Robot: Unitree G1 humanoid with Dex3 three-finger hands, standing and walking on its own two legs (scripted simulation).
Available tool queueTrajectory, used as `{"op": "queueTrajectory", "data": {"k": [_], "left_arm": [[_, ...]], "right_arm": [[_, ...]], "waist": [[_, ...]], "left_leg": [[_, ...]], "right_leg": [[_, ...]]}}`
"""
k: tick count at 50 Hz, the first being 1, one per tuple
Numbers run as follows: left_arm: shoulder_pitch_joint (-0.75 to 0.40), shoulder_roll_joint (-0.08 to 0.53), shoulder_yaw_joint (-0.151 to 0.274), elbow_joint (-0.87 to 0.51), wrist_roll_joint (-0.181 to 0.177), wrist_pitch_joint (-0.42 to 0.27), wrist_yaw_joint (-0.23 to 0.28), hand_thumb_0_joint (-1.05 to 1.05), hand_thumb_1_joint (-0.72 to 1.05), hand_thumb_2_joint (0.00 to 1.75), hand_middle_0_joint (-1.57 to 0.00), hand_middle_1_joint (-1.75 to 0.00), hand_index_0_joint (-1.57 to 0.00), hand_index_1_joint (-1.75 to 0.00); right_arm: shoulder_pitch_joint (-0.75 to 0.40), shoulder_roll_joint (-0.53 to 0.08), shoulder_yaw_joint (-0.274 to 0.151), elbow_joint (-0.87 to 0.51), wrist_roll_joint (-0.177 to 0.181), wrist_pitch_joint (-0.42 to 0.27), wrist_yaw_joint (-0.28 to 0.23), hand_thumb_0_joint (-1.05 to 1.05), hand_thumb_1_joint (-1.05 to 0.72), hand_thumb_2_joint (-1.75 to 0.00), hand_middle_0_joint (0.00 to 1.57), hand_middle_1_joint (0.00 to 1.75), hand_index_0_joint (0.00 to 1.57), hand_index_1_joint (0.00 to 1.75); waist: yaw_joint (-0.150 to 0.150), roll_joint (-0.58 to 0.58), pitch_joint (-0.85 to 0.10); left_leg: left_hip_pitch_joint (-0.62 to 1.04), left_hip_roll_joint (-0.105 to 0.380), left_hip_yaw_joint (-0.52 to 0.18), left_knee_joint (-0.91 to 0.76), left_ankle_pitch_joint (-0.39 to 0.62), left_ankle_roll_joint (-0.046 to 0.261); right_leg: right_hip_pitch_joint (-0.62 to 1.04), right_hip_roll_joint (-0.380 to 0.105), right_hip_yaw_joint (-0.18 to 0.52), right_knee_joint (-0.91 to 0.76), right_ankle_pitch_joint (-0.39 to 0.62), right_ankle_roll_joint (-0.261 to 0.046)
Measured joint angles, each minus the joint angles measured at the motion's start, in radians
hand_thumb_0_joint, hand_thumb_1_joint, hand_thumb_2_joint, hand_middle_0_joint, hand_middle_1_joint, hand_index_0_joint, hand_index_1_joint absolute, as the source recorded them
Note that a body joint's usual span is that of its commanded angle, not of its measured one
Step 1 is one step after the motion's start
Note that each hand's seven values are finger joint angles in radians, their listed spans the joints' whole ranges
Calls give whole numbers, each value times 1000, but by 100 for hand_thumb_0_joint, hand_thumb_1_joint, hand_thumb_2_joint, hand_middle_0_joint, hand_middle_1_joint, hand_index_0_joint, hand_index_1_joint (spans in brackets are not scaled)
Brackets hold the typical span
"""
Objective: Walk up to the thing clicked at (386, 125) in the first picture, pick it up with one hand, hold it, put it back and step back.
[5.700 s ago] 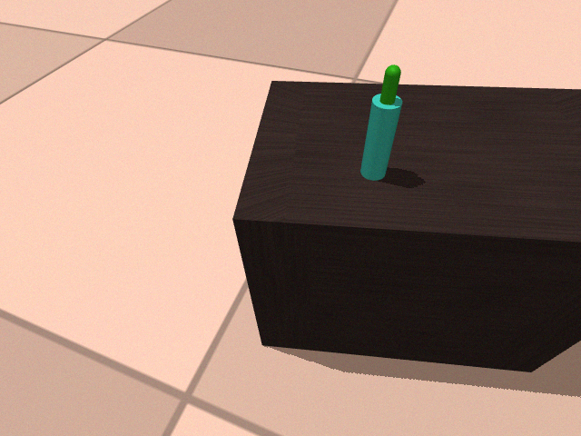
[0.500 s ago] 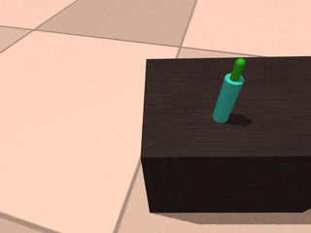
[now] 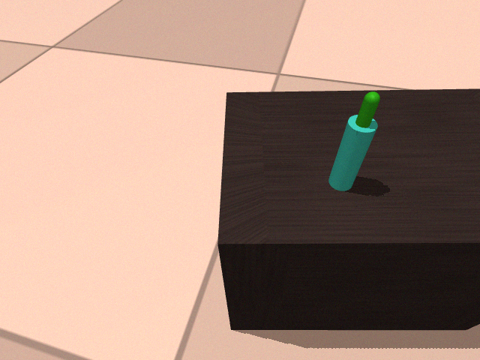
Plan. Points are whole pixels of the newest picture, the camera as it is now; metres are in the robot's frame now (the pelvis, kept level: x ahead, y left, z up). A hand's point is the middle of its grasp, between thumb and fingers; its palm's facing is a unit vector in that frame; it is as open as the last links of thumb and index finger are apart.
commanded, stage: stand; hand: right
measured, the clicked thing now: (354, 144) +0.53 -0.22 +0.04
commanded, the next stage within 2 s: rise first in 0.18 s
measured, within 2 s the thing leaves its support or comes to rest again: neither
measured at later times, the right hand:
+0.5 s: hand (390, 346) +0.18 -0.24 -0.13, palm faces +0.18 +0.93 -0.31, open 10.4 cm
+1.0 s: hand (425, 313) +0.20 -0.27 -0.02, palm faces +0.31 +0.89 -0.34, open 17.2 cm
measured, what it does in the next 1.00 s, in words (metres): stands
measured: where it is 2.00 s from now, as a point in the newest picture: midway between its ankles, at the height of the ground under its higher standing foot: outside the picture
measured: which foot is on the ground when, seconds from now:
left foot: down 0.00-1.00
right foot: down 0.00-1.00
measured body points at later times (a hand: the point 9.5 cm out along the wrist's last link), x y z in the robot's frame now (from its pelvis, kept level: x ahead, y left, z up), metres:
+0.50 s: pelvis +0.00 +0.00 -0.01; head +0.04 +0.00 +0.44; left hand +0.16 +0.29 -0.12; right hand +0.16 -0.29 -0.11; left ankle +0.01 +0.14 -0.75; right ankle -0.02 -0.15 -0.75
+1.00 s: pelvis +0.02 -0.01 -0.01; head +0.02 +0.00 +0.44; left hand +0.19 +0.25 -0.08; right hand +0.18 -0.31 +0.00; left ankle +0.01 +0.14 -0.75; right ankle -0.02 -0.15 -0.75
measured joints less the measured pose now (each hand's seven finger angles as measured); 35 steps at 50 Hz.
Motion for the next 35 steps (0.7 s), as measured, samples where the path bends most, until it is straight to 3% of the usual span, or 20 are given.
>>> {"op": "queueTrajectory", "data": {"k": [15,18,22,26,29,35], "left_arm": [[10,0,1,1,-1,4,1,1,90,90,-20,-29,-20,-30],[14,-8,8,-97,-61,-34,23,1,86,85,-17,-25,-17,-26],[-46,-42,52,-182,-90,-77,51,1,71,71,-11,-17,-10,-18],[-94,-68,95,-204,-65,-92,62,1,52,51,-7,-10,-7,-11],[-71,-82,116,-248,-53,-81,63,1,37,38,-6,-8,-6,-9],[27,-101,111,-359,-56,-56,69,1,6,21,-5,-6,-6,-6]], "right_arm": [[2,2,2,3,1,-2,-4,1,-90,-90,20,29,20,30],[1,19,-2,-99,56,-28,-30,1,-86,-86,17,25,17,26],[-64,51,-55,-166,80,-77,-60,1,-71,-71,13,17,12,17],[-79,65,-112,-260,62,-91,-71,1,-51,-51,10,11,9,11],[-26,63,-136,-353,57,-83,-71,1,-36,-38,9,8,8,8],[102,51,-145,-517,64,-52,-75,1,-4,-21,7,6,6,6]], "waist": [[4,2,7],[3,-3,22],[5,-2,33],[-4,-2,-8],[-5,-8,-44],[-8,-22,-78]], "left_leg": [[2,-3,3,0,-6,1],[-43,-3,3,47,-23,0],[-100,0,5,91,-34,-2],[-140,1,4,108,-39,-2],[-130,2,8,94,-41,-2],[-93,3,14,81,-55,-5]], "right_leg": [[-1,-3,2,3,-8,2],[-51,-2,4,62,-30,0],[-112,2,9,110,-41,-1],[-152,3,9,128,-48,-2],[-146,3,12,119,-51,-2],[-114,3,16,112,-66,-5]]}}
